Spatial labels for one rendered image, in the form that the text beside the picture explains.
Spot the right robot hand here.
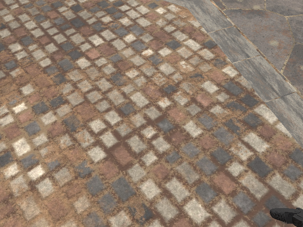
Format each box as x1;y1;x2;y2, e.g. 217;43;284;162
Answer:
270;207;303;227

